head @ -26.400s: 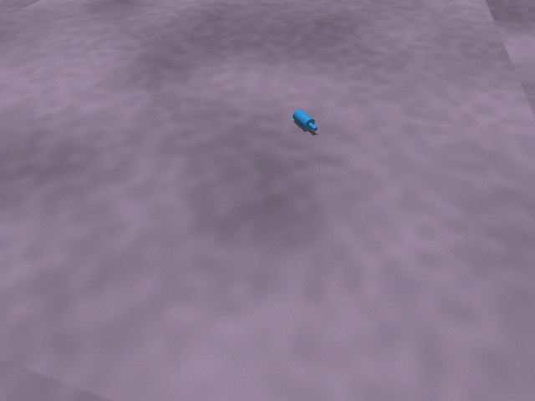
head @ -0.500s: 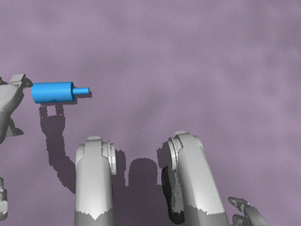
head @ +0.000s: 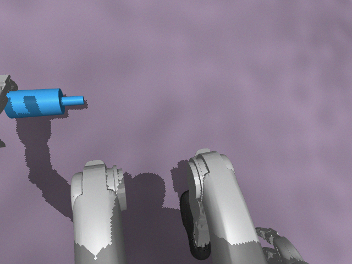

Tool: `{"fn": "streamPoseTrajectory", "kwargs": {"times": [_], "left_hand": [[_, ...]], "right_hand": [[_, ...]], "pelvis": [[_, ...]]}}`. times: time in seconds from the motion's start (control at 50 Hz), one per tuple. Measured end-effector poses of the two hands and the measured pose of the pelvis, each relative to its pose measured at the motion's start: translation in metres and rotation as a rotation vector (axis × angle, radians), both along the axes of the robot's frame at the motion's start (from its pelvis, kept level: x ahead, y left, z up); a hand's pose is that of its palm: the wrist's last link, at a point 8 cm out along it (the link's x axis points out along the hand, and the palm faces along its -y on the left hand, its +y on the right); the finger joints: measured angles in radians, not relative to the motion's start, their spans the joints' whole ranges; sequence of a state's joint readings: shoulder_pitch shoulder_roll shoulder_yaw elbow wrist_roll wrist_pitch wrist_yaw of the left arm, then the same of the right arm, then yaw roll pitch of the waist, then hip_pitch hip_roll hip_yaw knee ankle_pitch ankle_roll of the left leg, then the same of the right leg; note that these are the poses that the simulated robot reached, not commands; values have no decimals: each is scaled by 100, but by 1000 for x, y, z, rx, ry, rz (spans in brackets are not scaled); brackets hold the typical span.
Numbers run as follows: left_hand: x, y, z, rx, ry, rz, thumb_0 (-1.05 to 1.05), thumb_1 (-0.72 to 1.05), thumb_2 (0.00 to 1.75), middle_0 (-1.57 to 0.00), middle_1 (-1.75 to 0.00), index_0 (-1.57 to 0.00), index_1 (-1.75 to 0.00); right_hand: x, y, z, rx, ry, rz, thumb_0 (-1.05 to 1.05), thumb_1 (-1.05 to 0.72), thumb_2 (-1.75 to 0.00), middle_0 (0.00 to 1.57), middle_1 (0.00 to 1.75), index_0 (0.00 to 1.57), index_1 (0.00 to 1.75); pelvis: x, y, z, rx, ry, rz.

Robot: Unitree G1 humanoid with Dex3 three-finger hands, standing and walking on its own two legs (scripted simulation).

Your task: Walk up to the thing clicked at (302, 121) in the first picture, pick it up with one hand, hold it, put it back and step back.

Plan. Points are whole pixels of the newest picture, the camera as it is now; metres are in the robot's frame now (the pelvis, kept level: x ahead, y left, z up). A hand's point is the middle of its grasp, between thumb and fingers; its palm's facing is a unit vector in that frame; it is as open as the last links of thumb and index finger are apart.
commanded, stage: rise first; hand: left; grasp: from above
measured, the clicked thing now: (48, 102) +0.50 +0.31 -0.30
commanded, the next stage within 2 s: approach in 1.66 s
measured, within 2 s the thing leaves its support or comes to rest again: neither
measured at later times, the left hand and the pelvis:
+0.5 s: hand (0, 113) +0.43 +0.36 -0.19, palm faces -0.45 -0.10 -0.88, open 13.9 cm; pelvis +0.00 +0.00 -0.01, yaw -1 degrees
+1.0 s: hand out of the picture +0.45 +0.37 -0.19, palm faces -0.45 -0.11 -0.89, open 14.1 cm; pelvis +0.00 +0.00 -0.02, yaw -2 degrees
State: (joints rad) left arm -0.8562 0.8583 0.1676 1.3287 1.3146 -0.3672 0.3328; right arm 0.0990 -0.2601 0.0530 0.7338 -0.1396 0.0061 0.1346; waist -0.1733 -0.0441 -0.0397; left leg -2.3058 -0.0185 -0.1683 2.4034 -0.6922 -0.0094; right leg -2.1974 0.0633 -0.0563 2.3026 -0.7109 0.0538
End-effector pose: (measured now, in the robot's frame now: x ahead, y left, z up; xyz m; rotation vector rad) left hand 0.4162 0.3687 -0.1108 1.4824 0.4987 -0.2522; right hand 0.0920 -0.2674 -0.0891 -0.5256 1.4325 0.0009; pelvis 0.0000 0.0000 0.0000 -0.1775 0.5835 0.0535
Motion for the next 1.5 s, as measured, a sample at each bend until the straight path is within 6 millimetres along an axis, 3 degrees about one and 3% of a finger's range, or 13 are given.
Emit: {"fn": "streamPoseTrajectory", "kwargs": {"times": [0.54,1.12,1.5], "left_hand": [[22,-2,-19,-3,-2,27,0,-48,97,-12,-98,-12,-98],[39,5,-26,-3,-2,26,0,-53,101,-9,-101,-9,-102],[37,4,-15,-11,-10,-2,0,-54,101,-10,-101,-9,-102]], "right_hand": [[-19,-4,-9,-5,72,7,0,-91,-90,20,30,20,30],[-31,3,-2,-27,91,10,0,-91,-90,20,30,20,30],[-33,7,1,-21,73,17,0,-91,-90,20,30,20,30]], "pelvis": [[3,-3,-13,-6,-8,-18],[1,3,-18,-32,-21,-23],[-3,5,-17,-37,-33,-20]]}}
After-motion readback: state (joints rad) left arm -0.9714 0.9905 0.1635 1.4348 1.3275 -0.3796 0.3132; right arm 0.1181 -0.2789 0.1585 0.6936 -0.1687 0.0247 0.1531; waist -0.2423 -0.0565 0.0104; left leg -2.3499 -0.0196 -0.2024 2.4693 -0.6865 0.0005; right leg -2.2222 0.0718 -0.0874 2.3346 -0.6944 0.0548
